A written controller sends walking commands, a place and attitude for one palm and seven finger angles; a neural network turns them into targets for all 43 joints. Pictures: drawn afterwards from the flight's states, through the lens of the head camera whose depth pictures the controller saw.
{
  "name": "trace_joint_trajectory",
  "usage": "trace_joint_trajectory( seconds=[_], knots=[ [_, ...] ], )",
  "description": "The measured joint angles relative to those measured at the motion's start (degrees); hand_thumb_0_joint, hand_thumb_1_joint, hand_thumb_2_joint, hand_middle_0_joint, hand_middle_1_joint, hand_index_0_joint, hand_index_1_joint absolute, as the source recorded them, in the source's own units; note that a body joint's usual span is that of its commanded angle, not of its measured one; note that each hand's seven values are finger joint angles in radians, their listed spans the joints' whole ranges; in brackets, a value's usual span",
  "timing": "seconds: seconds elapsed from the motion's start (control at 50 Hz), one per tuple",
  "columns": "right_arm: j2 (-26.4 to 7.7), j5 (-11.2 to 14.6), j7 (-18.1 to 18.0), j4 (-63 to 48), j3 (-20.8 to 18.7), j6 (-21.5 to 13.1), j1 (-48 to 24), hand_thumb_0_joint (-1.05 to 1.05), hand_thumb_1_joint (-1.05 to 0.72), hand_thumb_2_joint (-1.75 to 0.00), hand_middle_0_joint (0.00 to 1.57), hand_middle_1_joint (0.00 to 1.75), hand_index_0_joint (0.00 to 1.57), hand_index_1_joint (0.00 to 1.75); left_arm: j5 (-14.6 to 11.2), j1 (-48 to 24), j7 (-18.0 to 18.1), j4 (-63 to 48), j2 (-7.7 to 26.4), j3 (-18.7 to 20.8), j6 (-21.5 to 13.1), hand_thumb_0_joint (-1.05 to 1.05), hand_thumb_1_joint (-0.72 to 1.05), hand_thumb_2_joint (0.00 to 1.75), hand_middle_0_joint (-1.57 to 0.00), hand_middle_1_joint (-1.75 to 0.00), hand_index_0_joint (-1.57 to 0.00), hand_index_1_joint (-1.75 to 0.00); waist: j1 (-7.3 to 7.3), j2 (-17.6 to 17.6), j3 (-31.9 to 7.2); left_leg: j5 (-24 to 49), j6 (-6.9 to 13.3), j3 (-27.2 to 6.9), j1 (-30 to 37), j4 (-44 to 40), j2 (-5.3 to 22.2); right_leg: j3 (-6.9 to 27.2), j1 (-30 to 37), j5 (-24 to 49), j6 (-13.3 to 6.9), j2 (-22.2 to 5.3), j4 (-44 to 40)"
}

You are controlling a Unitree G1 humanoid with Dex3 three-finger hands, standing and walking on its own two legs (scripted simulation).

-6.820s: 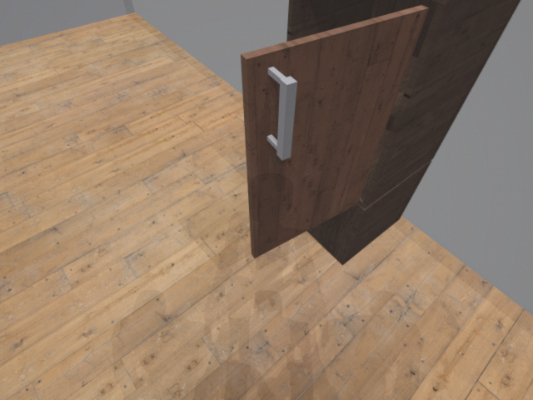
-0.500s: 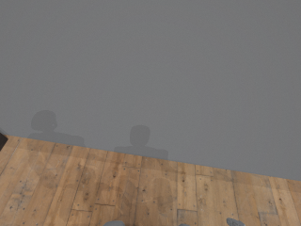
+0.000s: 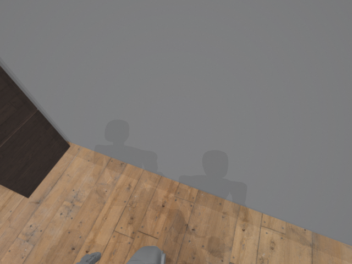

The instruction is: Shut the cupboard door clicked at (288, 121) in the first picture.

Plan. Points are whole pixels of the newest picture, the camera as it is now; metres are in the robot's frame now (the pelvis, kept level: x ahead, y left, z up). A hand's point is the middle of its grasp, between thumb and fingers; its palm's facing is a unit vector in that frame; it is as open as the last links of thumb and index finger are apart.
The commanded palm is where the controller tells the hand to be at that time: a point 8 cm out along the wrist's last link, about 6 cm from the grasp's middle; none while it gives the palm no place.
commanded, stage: turn to face it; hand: left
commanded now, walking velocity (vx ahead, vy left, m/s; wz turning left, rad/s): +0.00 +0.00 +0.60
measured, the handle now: out of the picture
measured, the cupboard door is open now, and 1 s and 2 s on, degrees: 83 83 83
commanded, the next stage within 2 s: take the last steps up to it in 1.60 s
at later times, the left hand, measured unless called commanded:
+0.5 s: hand out of the picture +0.02 +0.25 -0.17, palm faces +0.35 -0.90 -0.24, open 7.4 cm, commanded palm none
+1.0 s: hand out of the picture -0.01 +0.18 -0.16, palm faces +0.60 -0.76 -0.24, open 7.4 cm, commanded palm none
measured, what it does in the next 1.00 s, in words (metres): steps on the spot, turning left: left foot, then right foot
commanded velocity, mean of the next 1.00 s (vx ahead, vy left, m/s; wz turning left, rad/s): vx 0.00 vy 0.00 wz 0.60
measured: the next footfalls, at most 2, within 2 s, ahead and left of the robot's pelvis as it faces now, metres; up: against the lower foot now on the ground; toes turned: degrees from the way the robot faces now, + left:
left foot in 0.28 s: +0.04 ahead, +0.13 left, +0.00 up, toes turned +15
right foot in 0.70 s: +0.12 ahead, -0.10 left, +0.00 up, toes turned +23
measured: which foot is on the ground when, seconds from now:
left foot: up 0.00-0.26, down 0.28-0.70, up 0.72-1.00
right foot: down 0.00-0.28, up 0.30-0.68, down 0.70-1.00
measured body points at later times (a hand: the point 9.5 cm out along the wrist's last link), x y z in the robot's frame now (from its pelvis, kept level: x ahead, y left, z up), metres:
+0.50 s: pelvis +0.01 +0.03 +0.00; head +0.05 +0.06 +0.45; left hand +0.00 +0.30 -0.15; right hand +0.18 -0.19 -0.13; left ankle +0.00 +0.12 -0.74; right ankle +0.05 -0.13 -0.67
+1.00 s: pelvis +0.05 -0.01 +0.00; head +0.09 +0.01 +0.45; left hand -0.04 +0.22 -0.14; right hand +0.25 -0.19 -0.15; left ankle -0.04 +0.10 -0.69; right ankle +0.08 -0.11 -0.74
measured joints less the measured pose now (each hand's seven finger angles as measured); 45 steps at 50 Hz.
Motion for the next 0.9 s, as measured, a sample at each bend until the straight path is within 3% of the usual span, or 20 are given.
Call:
trace_joint_trajectory(
  seconds=[0.08,0.2,0.26,0.28,0.34,0.4,0.46,0.56,0.64,0.68,0.72,0.76,0.82,0.9],
  knots=[
    [0.4,0.2,0.5,0.0,0.3,0.1,-0.8,0.01,-0.91,-0.9,0.2,0.3,0.19,0.3,0.1,1.4,0.0,0.7,-0.3,-0.1,-0.2,0.01,0.9,0.9,-0.2,-0.3,-0.2,-0.3,-0.17,-1.9,0.3,0.7,-1.0,2.2,1.2,-3.8,2.3,-2.9,2.2,0.5,0.1,-1.8,-2.3],
    [0.9,0.5,0.7,-0.1,1.2,-0.1,-3.4,0.01,-0.91,-0.9,0.19,0.3,0.19,0.3,0.5,3.0,-0.2,1.2,0.8,0.5,-0.5,0.0,0.91,0.9,-0.2,-0.3,-0.2,-0.3,1.71,-4.1,1.5,-0.8,-0.3,5.5,6.7,-19.8,3.2,-7.5,3.0,-2.1,1.0,-4.0,0.4],
    [1.1,0.4,0.7,-1.3,1.5,-1.0,-4.6,0.01,-0.91,-0.9,0.19,0.3,0.19,0.3,0.2,4.5,-0.5,1.8,2.2,1.1,-0.1,0.0,0.9,0.9,-0.2,-0.3,-0.2,-0.3,2.16,-5.1,1.3,5.6,0.9,7.4,11.2,-30.6,2.3,-9.3,1.9,-5.0,2.2,-5.5,5.3],
    [0.9,0.2,0.7,-2.0,1.5,-1.6,-4.8,0.01,-0.91,-0.9,0.19,0.3,0.19,0.3,-0.1,5.1,-0.6,1.9,2.6,1.3,0.3,0.0,0.9,0.9,-0.2,-0.3,-0.2,-0.3,2.05,-4.9,0.7,10.4,2.5,7.0,12.0,-33.1,2.3,-9.4,0.1,-6.3,2.8,-5.9,9.2],
    [1.8,0.0,0.1,-2.8,1.8,-2.6,-5.2,0.01,-0.91,-0.9,0.2,0.3,0.19,0.3,-0.2,4.0,-0.3,3.2,4.4,2.0,2.8,0.01,0.9,0.9,-0.2,-0.3,-0.2,-0.3,2.32,-6.4,0.8,7.9,5.2,6.1,10.7,-29.6,1.0,-1.8,-7.0,-14.3,4.3,-4.7,25.7],
    [2.1,-0.3,-0.7,-3.0,2.2,-2.6,-4.0,0.01,-0.91,-0.9,0.2,0.3,0.2,0.3,0.1,2.5,-0.4,3.5,4.8,2.4,3.8,0.01,0.91,0.9,-0.2,-0.29,-0.2,-0.3,2.32,-5.5,-0.3,8.2,5.1,4.0,11.6,-32.1,0.9,2.1,-11.8,-11.0,5.0,-2.6,32.9],
    [2.0,-0.4,-1.0,-2.7,2.5,-2.6,-2.9,0.01,-0.9,-0.9,0.2,0.3,0.2,0.3,0.2,0.9,-0.9,2.3,4.6,2.4,3.3,0.01,0.91,0.9,-0.2,-0.29,-0.19,-0.3,2.35,-4.3,-0.8,10.5,5.1,1.9,12.6,-35.7,0.6,4.3,-14.1,-6.8,5.6,-1.7,32.8],
    [2.3,-0.5,-1.0,-2.1,2.5,-2.5,-1.0,0.01,-0.9,-0.9,0.2,0.3,0.2,0.3,0.0,-1.1,-0.9,0.5,4.1,2.1,2.6,0.01,0.91,0.9,-0.2,-0.29,-0.19,-0.3,1.64,-2.7,-1.1,12.3,4.5,-1.4,13.0,-38.2,0.2,5.7,-13.3,-5.7,6.1,-0.3,25.2],
    [2.2,-0.6,-0.9,-1.7,2.0,-1.9,0.3,0.01,-0.9,-0.9,0.2,0.3,0.2,0.3,-0.3,-2.3,-0.8,-0.5,3.3,1.6,2.1,0.01,0.9,0.9,-0.2,-0.29,-0.19,-0.3,0.53,-1.1,-1.0,11.9,3.4,-4.2,11.8,-36.8,-0.1,5.4,-9.2,-6.0,5.7,1.7,15.2],
    [2.0,-0.4,-1.0,-1.5,1.7,-1.5,0.9,0.01,-0.9,-0.9,0.2,0.3,0.2,0.3,-0.5,-2.4,-0.8,-1.0,2.9,1.3,1.4,0.01,0.9,0.9,-0.2,-0.29,-0.19,-0.3,0.24,-0.4,-1.1,11.0,2.6,-5.6,10.6,-34.9,-0.6,4.8,-5.5,-2.3,5.3,2.7,7.3],
    [1.5,0.1,-0.9,-1.1,1.1,-1.2,1.3,0.01,-0.9,-0.9,0.2,0.3,0.2,0.3,-0.1,-2.2,-0.5,-1.3,2.3,1.1,0.3,0.01,0.9,0.9,-0.2,-0.29,-0.2,-0.3,0.56,0.2,-1.2,6.2,1.8,-6.2,8.1,-29.3,-1.4,4.2,-3.2,0.1,3.2,2.9,2.2],
    [0.7,0.1,-0.7,-0.4,0.5,-0.6,0.9,0.01,-0.9,-0.9,0.2,0.3,0.2,0.3,0.1,-1.8,-0.3,-1.1,1.2,0.4,0.0,0.0,0.9,0.9,-0.2,-0.29,-0.2,-0.3,0.26,1.1,-0.5,-0.9,1.4,-4.8,3.9,-16.5,-1.9,2.5,-2.6,-0.4,0.9,2.3,2.9],
    [0.1,-0.1,-0.1,0.2,0.0,-0.1,0.6,0.01,-0.91,-0.9,0.2,0.3,0.2,0.3,0.0,-0.4,0.0,-0.4,0.1,0.0,0.2,0.0,0.9,0.9,-0.2,-0.29,-0.2,-0.3,-0.13,0.8,-0.2,0.1,0.4,-1.1,-0.3,-1.8,-0.8,0.6,-0.2,0.1,0.1,0.9,0.4],
    [0.4,0.1,0.5,0.4,0.2,0.2,0.4,0.01,-0.91,-0.9,0.2,0.3,0.19,0.3,0.0,1.1,0.0,0.6,-0.3,-0.1,0.1,0.01,0.9,0.9,-0.2,-0.3,-0.2,-0.3,-0.65,-1.2,-0.1,1.8,-0.8,1.6,-0.2,-1.1,1.9,-2.4,2.2,0.6,0.3,-1.2,-2.2]
  ],
)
